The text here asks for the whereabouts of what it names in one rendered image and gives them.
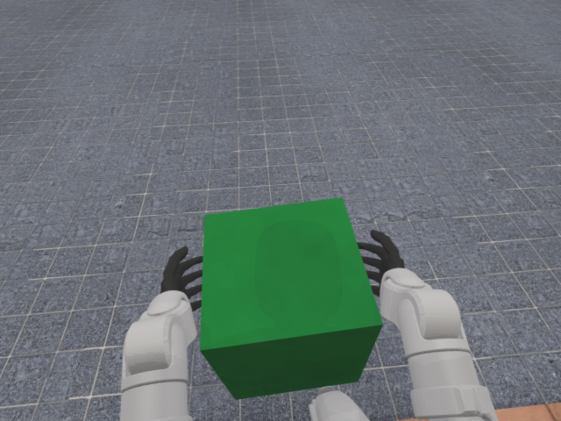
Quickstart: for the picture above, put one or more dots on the carton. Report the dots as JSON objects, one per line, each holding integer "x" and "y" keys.
{"x": 286, "y": 301}

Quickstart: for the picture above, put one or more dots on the right robot forearm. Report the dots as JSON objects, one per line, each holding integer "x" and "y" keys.
{"x": 446, "y": 386}

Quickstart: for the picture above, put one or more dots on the right robot shin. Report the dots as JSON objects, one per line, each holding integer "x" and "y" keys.
{"x": 325, "y": 389}

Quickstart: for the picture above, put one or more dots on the right robot hand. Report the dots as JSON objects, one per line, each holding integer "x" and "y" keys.
{"x": 389, "y": 255}

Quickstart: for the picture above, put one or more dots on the left robot hand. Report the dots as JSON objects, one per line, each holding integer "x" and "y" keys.
{"x": 173, "y": 279}

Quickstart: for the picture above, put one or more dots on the right robot thigh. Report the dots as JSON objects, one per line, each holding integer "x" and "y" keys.
{"x": 335, "y": 406}

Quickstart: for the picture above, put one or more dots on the left robot forearm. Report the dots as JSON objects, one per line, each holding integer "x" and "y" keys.
{"x": 155, "y": 361}

